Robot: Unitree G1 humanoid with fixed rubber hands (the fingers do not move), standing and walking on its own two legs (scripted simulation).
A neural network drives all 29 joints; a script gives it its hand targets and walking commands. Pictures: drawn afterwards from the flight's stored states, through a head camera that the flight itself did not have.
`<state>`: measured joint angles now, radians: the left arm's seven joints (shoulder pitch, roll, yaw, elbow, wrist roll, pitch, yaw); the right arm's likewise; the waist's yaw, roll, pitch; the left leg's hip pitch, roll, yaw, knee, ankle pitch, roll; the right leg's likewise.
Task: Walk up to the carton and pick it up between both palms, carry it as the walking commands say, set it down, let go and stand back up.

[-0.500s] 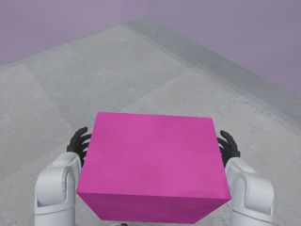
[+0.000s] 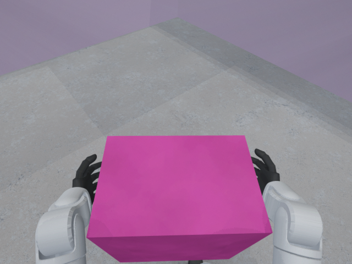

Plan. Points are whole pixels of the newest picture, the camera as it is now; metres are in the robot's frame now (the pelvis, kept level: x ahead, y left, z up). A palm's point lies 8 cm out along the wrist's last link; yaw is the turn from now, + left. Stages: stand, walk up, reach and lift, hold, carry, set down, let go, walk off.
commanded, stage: carry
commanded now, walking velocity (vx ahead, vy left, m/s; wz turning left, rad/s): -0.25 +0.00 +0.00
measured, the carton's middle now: (175, 205) +0.25 -0.01 +0.00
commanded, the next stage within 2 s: none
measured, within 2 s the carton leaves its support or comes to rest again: neither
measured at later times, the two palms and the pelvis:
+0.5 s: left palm out of the picture +0.06 +0.17 +0.05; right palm out of the picture +0.03 -0.19 +0.05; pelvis -0.22 +0.01 -0.01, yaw -3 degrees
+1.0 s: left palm out of the picture -0.21 +0.24 +0.06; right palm out of the picture -0.20 -0.13 +0.08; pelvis -0.45 +0.05 +0.00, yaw +0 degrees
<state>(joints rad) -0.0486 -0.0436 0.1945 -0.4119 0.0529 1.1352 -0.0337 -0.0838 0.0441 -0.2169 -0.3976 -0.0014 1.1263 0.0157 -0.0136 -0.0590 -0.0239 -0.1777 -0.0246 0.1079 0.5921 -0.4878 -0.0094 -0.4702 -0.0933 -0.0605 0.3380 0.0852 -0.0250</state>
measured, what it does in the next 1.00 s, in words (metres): walks backwards: left foot, then right foot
